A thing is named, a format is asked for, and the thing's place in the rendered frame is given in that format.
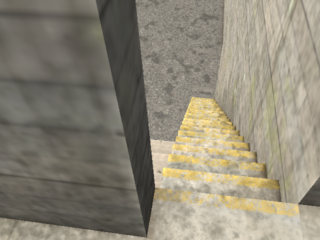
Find stairs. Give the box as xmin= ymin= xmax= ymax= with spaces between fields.
xmin=160 ymin=97 xmax=281 ymax=202

